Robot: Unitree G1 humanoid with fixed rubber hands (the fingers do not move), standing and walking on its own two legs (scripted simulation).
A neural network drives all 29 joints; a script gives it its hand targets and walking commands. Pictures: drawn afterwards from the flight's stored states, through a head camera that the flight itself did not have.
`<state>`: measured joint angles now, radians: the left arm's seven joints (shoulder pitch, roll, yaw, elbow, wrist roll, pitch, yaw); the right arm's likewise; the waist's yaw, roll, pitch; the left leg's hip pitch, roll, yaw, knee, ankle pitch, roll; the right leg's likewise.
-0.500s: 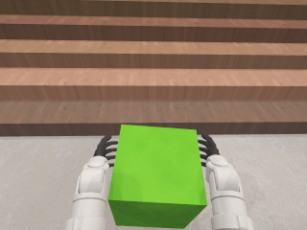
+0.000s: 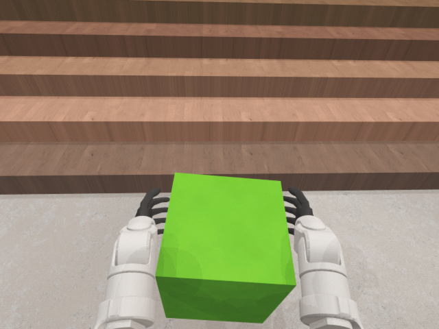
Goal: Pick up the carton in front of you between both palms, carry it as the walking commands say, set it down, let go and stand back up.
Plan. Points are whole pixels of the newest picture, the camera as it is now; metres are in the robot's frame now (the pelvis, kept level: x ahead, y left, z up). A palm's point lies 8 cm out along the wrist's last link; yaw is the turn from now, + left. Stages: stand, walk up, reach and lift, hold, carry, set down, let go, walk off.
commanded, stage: hold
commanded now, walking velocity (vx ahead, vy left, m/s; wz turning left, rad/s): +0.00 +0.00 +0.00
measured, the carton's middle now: (221, 252) +0.29 +0.00 -0.03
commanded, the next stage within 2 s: carry in 0.68 s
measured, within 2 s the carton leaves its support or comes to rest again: neither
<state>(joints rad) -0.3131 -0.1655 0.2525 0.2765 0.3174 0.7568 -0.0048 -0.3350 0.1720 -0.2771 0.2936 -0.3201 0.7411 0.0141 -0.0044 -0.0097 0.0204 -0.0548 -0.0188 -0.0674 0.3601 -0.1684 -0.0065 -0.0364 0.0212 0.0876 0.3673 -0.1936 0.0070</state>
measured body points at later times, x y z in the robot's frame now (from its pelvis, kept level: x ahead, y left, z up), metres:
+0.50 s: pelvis +0.01 +0.00 +0.00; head -0.04 +0.00 +0.45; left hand +0.30 +0.15 +0.04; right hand +0.31 -0.15 +0.05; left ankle +0.03 +0.12 -0.75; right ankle +0.02 -0.13 -0.75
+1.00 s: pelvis +0.06 -0.02 +0.00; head +0.04 -0.03 +0.45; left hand +0.35 +0.11 +0.07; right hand +0.35 -0.19 +0.07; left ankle +0.06 +0.11 -0.70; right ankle +0.02 -0.12 -0.75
